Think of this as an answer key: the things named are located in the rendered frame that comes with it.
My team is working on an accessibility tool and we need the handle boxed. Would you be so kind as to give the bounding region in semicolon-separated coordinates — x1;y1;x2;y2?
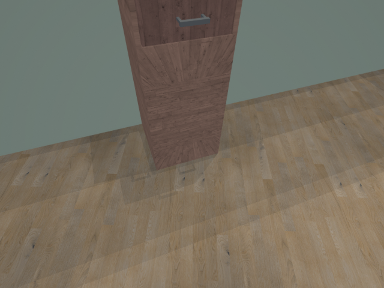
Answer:
176;14;210;27

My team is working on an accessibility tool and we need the cabinet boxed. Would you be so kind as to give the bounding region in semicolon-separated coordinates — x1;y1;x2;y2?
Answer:
118;0;242;170

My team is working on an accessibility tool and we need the drawer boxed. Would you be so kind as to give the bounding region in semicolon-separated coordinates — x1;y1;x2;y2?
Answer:
134;0;237;47

